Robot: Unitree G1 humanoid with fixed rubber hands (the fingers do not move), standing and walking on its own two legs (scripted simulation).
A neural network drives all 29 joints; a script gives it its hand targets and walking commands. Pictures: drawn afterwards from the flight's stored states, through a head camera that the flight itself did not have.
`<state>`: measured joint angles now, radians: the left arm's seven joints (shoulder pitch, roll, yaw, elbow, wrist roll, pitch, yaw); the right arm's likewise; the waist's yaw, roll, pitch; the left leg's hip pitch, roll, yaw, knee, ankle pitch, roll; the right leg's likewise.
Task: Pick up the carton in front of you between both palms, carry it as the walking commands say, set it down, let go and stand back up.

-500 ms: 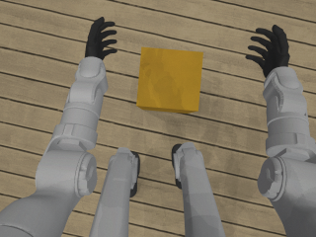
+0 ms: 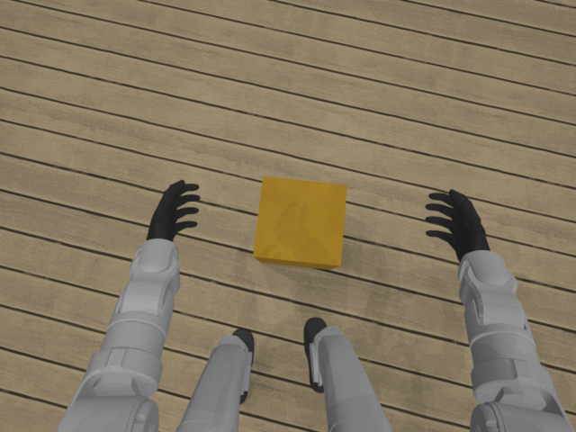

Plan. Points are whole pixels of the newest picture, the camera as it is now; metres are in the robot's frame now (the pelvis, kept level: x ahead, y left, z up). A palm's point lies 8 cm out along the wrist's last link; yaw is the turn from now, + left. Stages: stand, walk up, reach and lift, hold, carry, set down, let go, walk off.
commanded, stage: let go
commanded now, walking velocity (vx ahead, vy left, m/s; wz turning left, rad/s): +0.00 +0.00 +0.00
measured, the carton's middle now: (299, 227) +0.44 -0.04 -0.58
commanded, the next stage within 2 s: stand in 0.92 s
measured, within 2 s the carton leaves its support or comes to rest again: neither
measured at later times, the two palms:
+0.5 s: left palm (38, 352) +0.22 +0.25 +0.00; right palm (486, 361) +0.20 -0.21 +0.00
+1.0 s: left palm (31, 376) +0.20 +0.27 -0.01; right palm (500, 367) +0.20 -0.22 +0.00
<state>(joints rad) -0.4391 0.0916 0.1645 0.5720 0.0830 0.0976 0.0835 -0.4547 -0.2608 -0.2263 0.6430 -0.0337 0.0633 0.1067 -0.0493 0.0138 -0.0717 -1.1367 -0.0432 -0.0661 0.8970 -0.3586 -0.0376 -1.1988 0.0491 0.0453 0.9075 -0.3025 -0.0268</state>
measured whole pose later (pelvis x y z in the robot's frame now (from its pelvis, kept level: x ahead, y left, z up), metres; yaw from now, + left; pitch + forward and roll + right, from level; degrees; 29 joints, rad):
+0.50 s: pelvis +0.05 +0.03 +0.07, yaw -1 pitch +5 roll -1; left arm 0.21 0.20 0.06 0.46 0.01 0.02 -0.04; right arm 0.23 -0.20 -0.05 0.46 0.01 0.01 0.07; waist -0.01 0.00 0.01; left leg -0.24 -0.03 -0.07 0.45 -0.28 0.01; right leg -0.28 0.03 0.06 0.42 -0.22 0.00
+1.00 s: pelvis +0.05 +0.03 +0.07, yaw -2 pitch -1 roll -1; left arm 0.26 0.23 0.02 0.57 0.04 0.02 0.00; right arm 0.24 -0.24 -0.03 0.49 -0.05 0.06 0.00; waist 0.00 0.02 0.02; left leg -0.14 -0.01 -0.03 0.50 -0.34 0.01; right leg -0.19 0.04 0.07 0.49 -0.28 0.01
